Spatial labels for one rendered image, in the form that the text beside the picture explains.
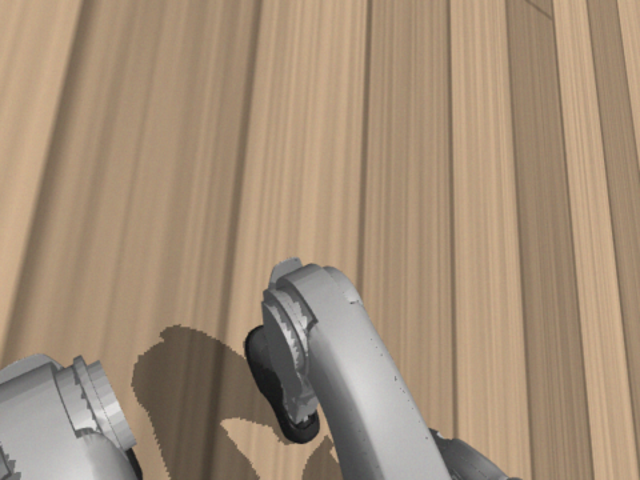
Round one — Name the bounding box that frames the left robot foot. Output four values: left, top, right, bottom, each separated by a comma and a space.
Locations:
125, 448, 143, 480

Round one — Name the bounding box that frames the right robot foot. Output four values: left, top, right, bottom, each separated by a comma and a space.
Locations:
245, 325, 320, 444

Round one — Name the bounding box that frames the right robot hand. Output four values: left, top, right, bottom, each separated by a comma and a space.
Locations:
429, 428, 509, 480

